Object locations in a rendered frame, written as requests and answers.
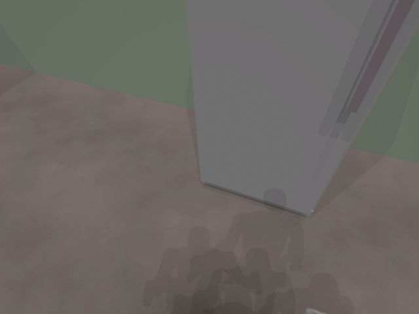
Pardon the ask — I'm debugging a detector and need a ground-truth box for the fridge door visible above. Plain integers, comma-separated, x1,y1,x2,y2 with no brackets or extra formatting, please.
185,0,419,215

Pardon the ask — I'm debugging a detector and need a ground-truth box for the handle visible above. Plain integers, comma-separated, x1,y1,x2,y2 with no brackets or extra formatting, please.
346,0,415,113

